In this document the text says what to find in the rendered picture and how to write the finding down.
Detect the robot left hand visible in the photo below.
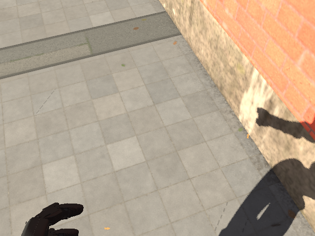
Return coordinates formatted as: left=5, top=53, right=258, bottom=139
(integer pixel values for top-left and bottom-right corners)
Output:
left=21, top=203, right=84, bottom=236

